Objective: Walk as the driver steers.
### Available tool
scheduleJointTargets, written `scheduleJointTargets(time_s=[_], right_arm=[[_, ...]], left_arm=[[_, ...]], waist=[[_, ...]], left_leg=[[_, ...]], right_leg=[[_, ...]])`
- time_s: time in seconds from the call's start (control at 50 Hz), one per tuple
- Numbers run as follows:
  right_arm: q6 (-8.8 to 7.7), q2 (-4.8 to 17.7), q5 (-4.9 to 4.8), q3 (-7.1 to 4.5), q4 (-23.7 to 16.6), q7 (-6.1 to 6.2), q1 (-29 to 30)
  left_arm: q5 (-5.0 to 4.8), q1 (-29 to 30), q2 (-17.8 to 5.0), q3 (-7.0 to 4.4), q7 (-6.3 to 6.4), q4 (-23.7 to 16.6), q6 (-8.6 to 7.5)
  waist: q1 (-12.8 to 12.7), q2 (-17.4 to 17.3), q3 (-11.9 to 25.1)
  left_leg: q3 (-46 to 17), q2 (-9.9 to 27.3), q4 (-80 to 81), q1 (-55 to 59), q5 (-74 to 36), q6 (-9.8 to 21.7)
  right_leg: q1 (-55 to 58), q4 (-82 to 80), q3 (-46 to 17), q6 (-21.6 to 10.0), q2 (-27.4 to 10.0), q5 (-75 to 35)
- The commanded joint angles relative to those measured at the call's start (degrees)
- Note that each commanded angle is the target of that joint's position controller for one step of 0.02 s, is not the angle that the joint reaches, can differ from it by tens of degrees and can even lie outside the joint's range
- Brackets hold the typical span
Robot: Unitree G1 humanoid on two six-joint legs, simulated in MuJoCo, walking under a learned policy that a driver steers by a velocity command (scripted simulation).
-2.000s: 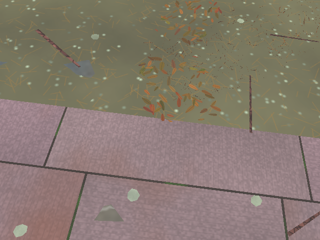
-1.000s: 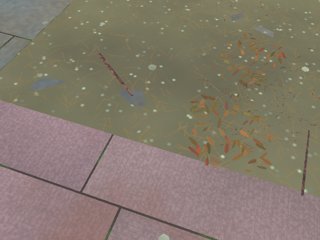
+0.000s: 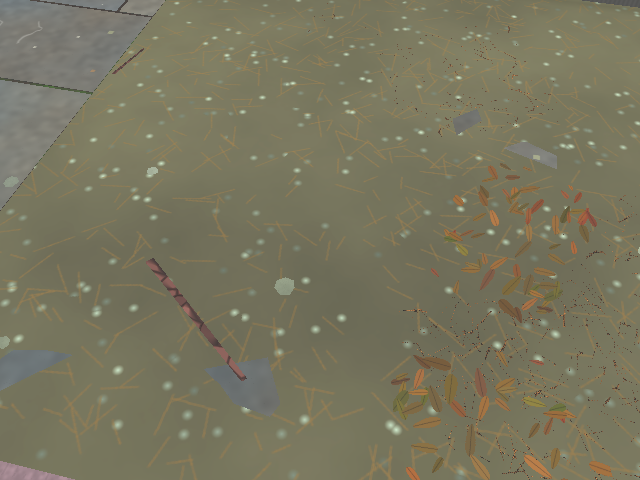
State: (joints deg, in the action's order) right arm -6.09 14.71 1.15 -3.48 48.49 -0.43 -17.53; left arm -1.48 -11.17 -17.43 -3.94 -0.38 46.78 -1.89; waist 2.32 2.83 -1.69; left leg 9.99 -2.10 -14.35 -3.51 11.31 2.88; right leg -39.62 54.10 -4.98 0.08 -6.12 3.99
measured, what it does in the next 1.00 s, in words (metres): walks ahead, turning right: right foot, then left foot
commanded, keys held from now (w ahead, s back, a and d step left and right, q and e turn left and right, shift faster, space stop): w+e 0.68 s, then w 0.32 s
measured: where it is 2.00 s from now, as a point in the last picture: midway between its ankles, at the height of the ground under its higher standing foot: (473, 261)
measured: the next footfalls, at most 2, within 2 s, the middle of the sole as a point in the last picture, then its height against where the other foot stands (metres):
right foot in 0.24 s outside the picture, level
left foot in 0.72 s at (329, 417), level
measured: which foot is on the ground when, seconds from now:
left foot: down 0.00-0.24, up 0.26-0.70, down 0.72-1.00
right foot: up 0.00-0.22, down 0.24-0.74, up 0.76-1.00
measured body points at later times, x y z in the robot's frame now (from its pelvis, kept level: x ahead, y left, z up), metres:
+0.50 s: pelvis +0.28 -0.07 +0.00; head +0.31 -0.10 +0.45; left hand +0.43 +0.18 -0.10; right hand +0.40 -0.38 -0.09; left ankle +0.43 +0.10 -0.67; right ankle +0.26 -0.13 -0.75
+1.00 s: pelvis +0.56 -0.11 +0.00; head +0.59 -0.12 +0.45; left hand +0.84 +0.03 -0.10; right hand +0.45 -0.37 -0.12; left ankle +0.59 -0.01 -0.75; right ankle +0.57 -0.30 -0.69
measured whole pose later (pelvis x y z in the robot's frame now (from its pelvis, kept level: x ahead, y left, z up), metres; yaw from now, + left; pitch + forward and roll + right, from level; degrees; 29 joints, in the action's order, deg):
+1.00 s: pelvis +0.56 -0.11 +0.00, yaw -29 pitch +2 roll +1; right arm -5.4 15.0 -0.2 -3.2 48.1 -1.0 -20.2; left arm -0.4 -10.3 -16.5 -3.2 -0.2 38.4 -2.9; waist 3.9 2.4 -1.0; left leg 1.4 -2.6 -17.2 -8.0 10.9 2.3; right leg -35.9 50.9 -2.9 -0.4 -4.7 11.7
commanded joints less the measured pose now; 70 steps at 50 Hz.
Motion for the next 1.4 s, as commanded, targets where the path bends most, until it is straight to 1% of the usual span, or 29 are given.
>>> scheduleJointTargets(time_s=[0.02, 0.14, 0.18, 0.22, 0.24, 0.26, 0.28, 0.3, 0.32, 0.36, 0.44, 0.54, 0.64, 0.7, 0.72, 0.74, 0.76, 0.78, 0.82, 0.84, 1.0, 1.14, 1.2, 1.22, 1.24, 1.26, 1.28, 1.32, 1.4], right_arm=[[-0.76, 8.72, -0.32, -1.97, -3.76, 0.90, 4.21], [1.84, 11.19, -1.89, -3.09, -1.25, 1.45, -0.34], [2.76, 12.78, -2.23, -3.56, -1.67, 1.85, 0.99], [3.72, 13.80, -2.54, -3.74, -2.23, 2.22, 2.58], [3.53, 12.82, -2.33, -3.20, -2.75, 2.40, 2.85], [2.36, 5.03, -0.03, -0.92, -5.53, 1.80, -1.49], [-0.23, 5.17, -1.12, -0.04, -6.76, 0.96, -0.28], [-1.75, 9.25, -3.47, -1.11, -8.43, 0.19, 6.72], [-2.57, 9.03, -3.62, -0.87, -9.10, 0.12, 8.45], [-2.23, 9.68, -1.15, -1.59, -7.95, 0.86, 7.63], [0.13, 7.38, -0.22, -1.30, -8.74, 0.85, 7.27], [-0.06, 4.90, -0.72, -0.06, -11.74, 0.29, 17.88], [-1.23, 7.77, -1.70, -0.98, -13.27, -0.96, 20.85], [-2.05, 9.84, -1.51, -2.36, -11.17, -0.85, 12.14], [-2.39, 11.78, -0.38, -3.05, -10.19, -0.58, 5.47], [-2.26, 16.24, 0.85, -4.07, -9.21, -0.34, -1.91], [-1.58, 15.91, -0.48, -4.38, -6.53, -1.15, -5.51], [-1.32, 10.77, -1.65, -2.99, -7.49, -1.21, -2.63], [-0.36, 7.65, -0.81, -1.77, -7.91, -0.98, 2.54], [-0.32, 6.47, -0.45, -1.26, -7.66, -0.87, 3.90], [-0.12, 10.36, -1.86, -1.92, -4.58, -0.23, 1.51], [1.70, 12.29, -2.89, -2.11, -1.15, -0.10, -4.08], [2.47, 12.02, -2.94, -1.78, -0.85, 0.33, -3.12], [2.25, 9.38, -1.75, -0.55, -2.19, 0.47, -2.48], [1.10, 3.28, -1.15, 1.40, -4.00, 0.36, -7.75], [0.06, 7.75, -2.05, 0.48, -3.27, 0.04, -5.92], [-0.49, 10.65, -3.31, -0.41, -4.70, -0.35, -1.73], [-0.41, 9.72, -2.19, -0.40, -5.29, -0.25, 2.66], [1.82, 6.45, -1.52, -0.04, -4.70, -0.13, 1.15]], left_arm=[[0.39, 2.63, -1.14, 0.06, -0.99, -4.02, -0.72], [0.34, 10.87, -0.98, 0.40, -3.04, -9.52, -0.75], [0.23, 8.70, -2.61, -0.48, -3.37, -10.28, -0.49], [-0.11, -2.43, -6.54, -2.78, -2.99, -8.31, -0.15], [-0.11, -12.04, -10.30, -4.81, -2.01, -5.94, 0.22], [-0.36, -14.07, -16.83, -6.18, -0.93, -5.31, 0.47], [0.17, -13.94, -15.65, -5.20, -1.38, -7.61, -0.60], [0.55, -12.84, -11.37, -3.98, -1.69, -7.27, -1.33], [0.29, -10.00, -9.57, -3.47, -1.69, -7.29, -1.83], [0.60, -2.99, -5.82, -2.25, -1.37, -8.96, -1.96], [0.70, -3.03, -7.42, -2.61, -0.07, -9.68, -2.16], [0.25, -6.69, -8.45, -2.91, 1.29, -8.75, -1.25], [-0.13, -9.81, -7.93, -2.90, 1.61, -7.54, -0.49], [0.28, -7.80, -6.62, -2.56, 1.66, -8.08, -0.13], [0.81, -8.15, -3.50, -1.39, 1.38, -8.48, -0.34], [0.64, -14.29, 0.14, -0.26, 1.47, -9.35, -0.70], [-0.72, -18.51, -1.24, 0.05, 1.50, -9.10, -1.16], [-1.08, -14.59, -6.35, -1.02, 1.43, -8.34, -1.20], [0.37, -4.81, -6.81, -1.18, 1.28, -10.36, -1.28], [0.85, -3.45, -6.12, -1.31, 1.07, -10.74, -1.40], [1.14, 3.72, -0.45, 0.91, -0.18, -12.63, -2.14], [0.23, 12.19, -2.07, 0.61, -1.62, -15.33, -2.87], [0.93, -0.04, -6.23, -1.70, -1.22, -11.82, -2.91], [1.52, -10.23, -9.90, -2.95, -0.58, -9.94, -2.68], [2.00, -14.03, -15.45, -3.92, -0.38, -9.12, -2.20], [1.16, -15.16, -10.78, -2.76, -0.55, -8.86, -2.10], [0.93, -11.31, -8.55, -1.78, -0.62, -8.97, -2.25], [1.50, -4.94, -5.68, -0.82, -0.92, -9.41, -2.36], [1.45, -2.13, -5.14, -0.79, -1.07, -8.37, -3.74]], waist=[[-0.57, -5.52, -2.03], [1.71, -4.90, -4.20], [-0.70, -6.91, -1.24], [-7.46, -7.78, 5.45], [-12.31, -5.19, 10.37], [-7.70, 9.63, 14.43], [-7.66, 7.69, 23.67], [-9.96, 2.60, 17.81], [-8.03, 0.23, 11.15], [-3.16, -2.44, 5.38], [-1.31, -1.20, 3.78], [-5.44, 1.68, 1.71], [-6.12, 3.14, 1.64], [-1.12, 4.93, 4.12], [1.74, 2.57, 10.30], [1.13, -9.34, 19.02], [0.33, -22.96, 20.73], [1.62, -14.67, 12.51], [1.17, -6.89, 2.85], [-0.09, -7.09, 1.19], [0.30, -7.19, 0.76], [2.13, -7.99, -1.05], [-5.26, -6.93, 6.29], [-9.64, -3.00, 14.04], [-7.26, 11.91, 20.32], [-9.07, 10.12, 21.66], [-8.33, 7.14, 13.12], [-5.30, 1.66, 5.30], [-1.08, 2.00, 2.81]], left_leg=[[-2.71, 14.78, 8.43, -3.08, -15.07, 6.39], [0.51, 19.04, 3.01, 9.61, -24.76, 5.51], [2.05, 19.09, -3.76, 11.51, -43.11, 4.23], [3.60, 17.27, -20.19, 8.84, -54.31, 2.32], [4.16, 14.84, -35.04, -1.22, -44.51, -0.09], [2.61, 5.71, -56.13, -26.41, 3.45, -3.92], [-12.08, -1.20, -66.59, -37.47, 24.55, -4.16], [-15.90, 2.28, -66.97, -43.27, 19.85, -2.84], [-15.28, 4.80, -62.34, -43.34, 14.62, -1.79], [-15.02, 8.45, -53.43, -35.87, 8.64, -2.45], [-13.30, 8.43, -44.27, -31.22, 3.22, -5.85], [-12.31, 4.33, -22.50, -27.43, -14.12, -7.36], [-14.66, 2.50, -14.16, -24.39, -12.88, -5.45], [-12.94, 2.18, -10.75, -14.12, -8.78, -2.03], [-16.75, 7.24, -11.96, -2.24, -8.16, 0.99], [-36.11, 19.25, -10.79, 17.56, -1.80, 8.24], [-57.58, 25.94, -3.35, 23.26, 13.97, 13.82], [-53.92, 24.06, -1.35, 17.66, 22.17, 11.94], [-38.24, 18.96, -0.32, 3.76, 12.14, 9.11], [-33.80, 16.95, 0.82, -0.42, 6.34, 8.76], [-18.75, 13.69, 6.06, -4.70, -10.96, 9.44], [-17.13, 16.43, 2.52, 1.53, -14.01, 7.01], [-12.76, 13.16, -12.85, 0.24, -31.69, 3.96], [-10.21, 10.42, -28.23, -9.39, -22.72, 1.63], [-8.11, 0.87, -49.27, -31.74, 10.16, -2.39], [-15.35, 1.75, -57.31, -38.94, 21.74, -2.18], [-15.06, 4.82, -59.14, -43.28, 17.78, -1.56], [-13.33, 8.61, -53.58, -40.09, 9.34, -1.74], [-13.19, 10.31, -46.68, -33.36, 2.73, -3.60]], right_leg=[[2.15, -9.13, 2.13, -0.07, -0.57, -8.66], [-1.61, -17.71, 6.75, -3.21, 1.05, -2.08], [4.21, -17.86, 10.05, -5.34, 4.39, 3.71], [19.69, -19.60, 12.30, -8.48, 9.11, 6.12], [36.22, -22.93, 8.18, -11.00, 8.91, 3.21], [56.13, -24.60, -19.01, -19.39, -5.41, 6.79], [64.21, -34.48, -44.16, -26.47, -13.25, 13.99], [61.27, -37.27, -37.26, -22.68, -11.92, 12.24], [53.16, -37.19, -28.98, -20.40, -9.55, 8.17], [38.48, -38.40, -18.74, -17.42, -4.99, -2.50], [28.57, -41.21, -12.58, -17.50, -2.17, -11.53], [24.86, -40.10, -8.77, -13.27, 1.97, -3.78], [30.73, -34.33, -16.39, -11.68, -1.21, 1.99], [32.10, -26.56, -17.77, -9.34, -0.28, -3.14], [29.00, -15.70, -14.44, -7.46, 2.66, -2.84], [13.79, 3.39, -7.52, -3.44, 9.82, 11.17], [-0.09, 16.15, -5.11, -1.63, 11.30, 29.95], [-5.03, 20.99, -6.97, -1.37, 8.20, 26.44], [-4.12, 18.49, -3.52, -1.55, 4.66, 18.84], [-2.25, 14.82, -3.32, -1.73, 2.84, 16.42], [3.53, -10.24, 2.50, -0.02, 0.56, 1.42], [8.40, -23.21, 4.46, -1.88, 3.44, -0.59], [28.10, -27.71, 7.15, -5.52, 6.42, 0.35], [44.16, -25.59, -1.38, -8.97, -1.62, -0.81], [61.52, -30.33, -27.38, -17.67, -15.30, 8.03], [61.25, -35.49, -36.44, -18.98, -16.23, 15.54], [54.95, -36.40, -28.53, -16.81, -14.39, 15.37], [41.02, -39.30, -17.42, -14.58, -9.51, 7.06], [30.33, -44.99, -8.72, -15.02, -6.77, -3.78]])
Velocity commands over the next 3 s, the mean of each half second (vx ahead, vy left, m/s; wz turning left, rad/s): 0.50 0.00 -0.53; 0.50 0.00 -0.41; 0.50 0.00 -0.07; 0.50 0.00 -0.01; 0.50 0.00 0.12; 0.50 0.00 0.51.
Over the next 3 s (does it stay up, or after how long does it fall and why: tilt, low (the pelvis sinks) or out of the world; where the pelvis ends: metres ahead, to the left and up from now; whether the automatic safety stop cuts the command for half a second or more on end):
stays up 1.52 -0.62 0.00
